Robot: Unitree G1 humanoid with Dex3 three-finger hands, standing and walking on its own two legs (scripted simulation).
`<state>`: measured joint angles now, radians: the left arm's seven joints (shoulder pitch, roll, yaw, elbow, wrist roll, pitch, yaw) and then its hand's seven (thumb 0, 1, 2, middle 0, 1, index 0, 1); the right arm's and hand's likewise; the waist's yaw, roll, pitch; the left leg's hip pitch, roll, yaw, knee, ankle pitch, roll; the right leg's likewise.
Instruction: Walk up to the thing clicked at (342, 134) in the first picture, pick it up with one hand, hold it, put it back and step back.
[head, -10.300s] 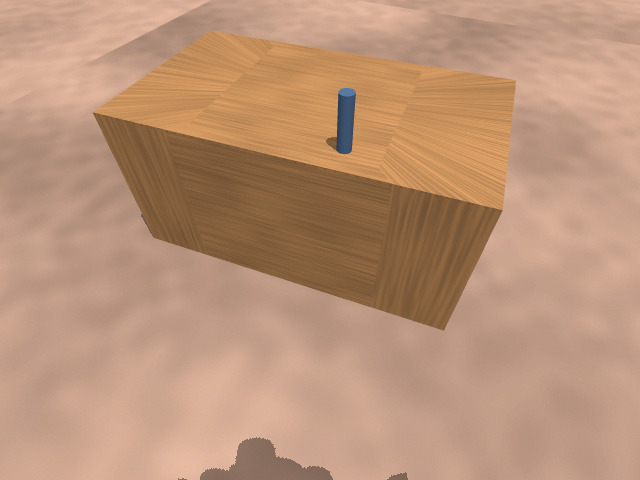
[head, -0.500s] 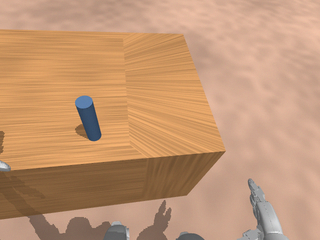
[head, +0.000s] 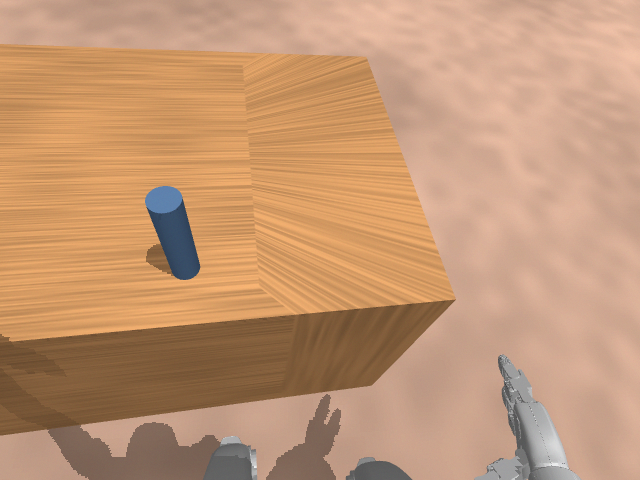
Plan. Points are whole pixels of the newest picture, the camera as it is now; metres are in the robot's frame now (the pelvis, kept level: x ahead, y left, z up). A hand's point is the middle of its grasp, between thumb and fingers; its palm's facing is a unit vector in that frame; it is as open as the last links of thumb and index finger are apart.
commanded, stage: go down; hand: left
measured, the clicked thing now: (176, 238) +0.44 +0.19 -0.02
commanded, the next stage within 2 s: approach in 0.96 s
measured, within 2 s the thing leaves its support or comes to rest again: neither
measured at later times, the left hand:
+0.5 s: hand out of the picture +0.36 +0.38 +0.08, palm faces +0.18 -0.98 +0.01, open 17.4 cm
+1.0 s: hand out of the picture +0.35 +0.38 +0.08, palm faces +0.19 -0.98 +0.02, open 17.5 cm
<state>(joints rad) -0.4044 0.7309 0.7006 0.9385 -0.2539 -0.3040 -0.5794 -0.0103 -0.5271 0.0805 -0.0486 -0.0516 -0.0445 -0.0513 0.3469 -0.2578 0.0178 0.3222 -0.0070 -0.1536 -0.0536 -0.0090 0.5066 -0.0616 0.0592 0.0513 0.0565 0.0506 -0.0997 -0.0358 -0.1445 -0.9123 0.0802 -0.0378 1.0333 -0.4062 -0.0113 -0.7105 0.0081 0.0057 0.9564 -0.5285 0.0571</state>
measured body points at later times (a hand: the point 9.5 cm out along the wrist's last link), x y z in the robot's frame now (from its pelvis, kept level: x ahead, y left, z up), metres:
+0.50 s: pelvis +0.01 +0.00 +0.00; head +0.08 +0.05 +0.44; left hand +0.34 +0.43 +0.08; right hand +0.16 -0.25 -0.03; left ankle +0.05 +0.12 -0.67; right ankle -0.04 -0.16 -0.67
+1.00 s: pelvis -0.01 +0.00 +0.00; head +0.06 +0.05 +0.44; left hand +0.33 +0.43 +0.08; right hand +0.15 -0.26 -0.03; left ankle +0.05 +0.12 -0.67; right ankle -0.04 -0.16 -0.67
